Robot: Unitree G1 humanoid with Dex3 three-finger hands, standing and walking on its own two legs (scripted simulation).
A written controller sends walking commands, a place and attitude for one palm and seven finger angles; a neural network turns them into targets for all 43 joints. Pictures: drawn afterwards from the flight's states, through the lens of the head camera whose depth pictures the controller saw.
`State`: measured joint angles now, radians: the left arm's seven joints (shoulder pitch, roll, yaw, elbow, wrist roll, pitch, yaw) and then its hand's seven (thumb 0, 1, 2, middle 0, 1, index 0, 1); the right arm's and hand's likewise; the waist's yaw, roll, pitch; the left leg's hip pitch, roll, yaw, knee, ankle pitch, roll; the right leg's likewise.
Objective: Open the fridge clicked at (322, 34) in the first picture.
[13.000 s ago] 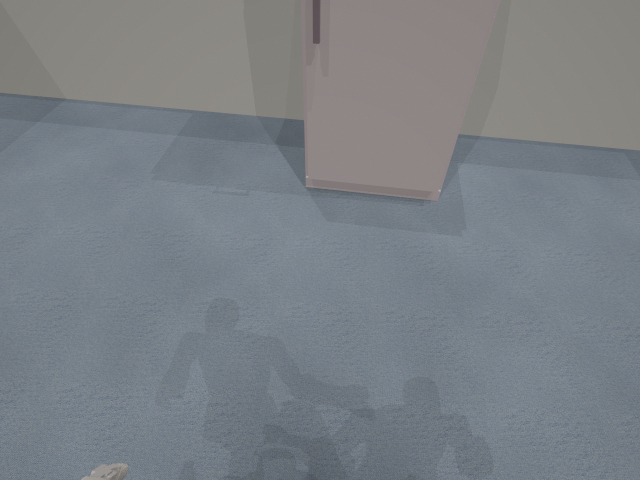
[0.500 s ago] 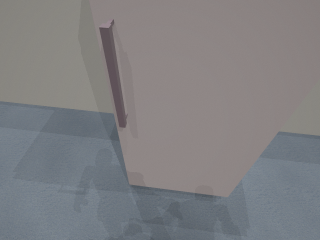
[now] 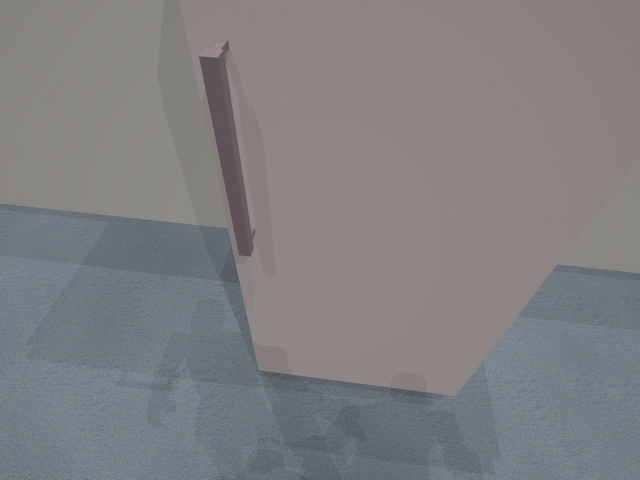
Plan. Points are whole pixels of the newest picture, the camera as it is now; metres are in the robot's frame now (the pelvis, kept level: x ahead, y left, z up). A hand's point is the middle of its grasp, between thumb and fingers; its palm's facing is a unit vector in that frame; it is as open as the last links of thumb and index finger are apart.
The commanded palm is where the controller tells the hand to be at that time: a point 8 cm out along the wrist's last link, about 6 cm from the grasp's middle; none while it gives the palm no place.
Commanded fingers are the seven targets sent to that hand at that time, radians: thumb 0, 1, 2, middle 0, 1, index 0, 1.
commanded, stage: look again from close up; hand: left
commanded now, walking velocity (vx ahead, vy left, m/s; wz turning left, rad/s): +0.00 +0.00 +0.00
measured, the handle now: (236, 166) +0.51 +0.17 +0.12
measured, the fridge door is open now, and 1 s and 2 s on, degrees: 0 0 0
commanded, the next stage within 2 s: raise the hand to about handle height in 0.50 s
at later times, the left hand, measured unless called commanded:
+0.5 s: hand out of the picture +0.06 +0.25 -0.16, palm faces +0.00 -0.95 -0.33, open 7.4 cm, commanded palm none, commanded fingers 0.00 0.90 0.90 -0.20 -0.30 -0.20 -0.30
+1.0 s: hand (131, 451) +0.16 +0.24 -0.05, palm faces -0.01 -1.00 -0.05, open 8.5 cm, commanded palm +0.13 +0.29 -0.03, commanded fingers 0.00 0.41 0.69 -0.23 -0.62 -0.23 -0.62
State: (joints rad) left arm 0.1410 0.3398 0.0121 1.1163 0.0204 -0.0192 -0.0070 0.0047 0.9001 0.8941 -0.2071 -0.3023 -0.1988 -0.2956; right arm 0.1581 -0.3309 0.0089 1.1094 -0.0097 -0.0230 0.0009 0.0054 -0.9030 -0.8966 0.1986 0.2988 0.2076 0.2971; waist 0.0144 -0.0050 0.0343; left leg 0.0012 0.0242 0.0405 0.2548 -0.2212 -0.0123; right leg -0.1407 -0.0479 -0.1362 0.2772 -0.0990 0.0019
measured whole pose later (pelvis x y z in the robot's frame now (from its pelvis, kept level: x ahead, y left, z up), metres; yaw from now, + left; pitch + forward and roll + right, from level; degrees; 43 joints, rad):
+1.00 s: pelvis -0.04 -0.01 -0.10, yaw -2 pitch +11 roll +1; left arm 0.34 0.32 0.41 0.22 -0.42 -0.47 -0.58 0.01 0.63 0.78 -0.23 -0.48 -0.22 -0.47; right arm 0.19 -0.26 -0.03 0.56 0.03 -0.36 0.01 0.01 -0.90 -0.90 0.20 0.30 0.21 0.30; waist 0.03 -0.05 -0.09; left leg -0.72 0.05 0.06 1.14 -0.60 -0.01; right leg -0.88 -0.08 -0.07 1.11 -0.42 -0.02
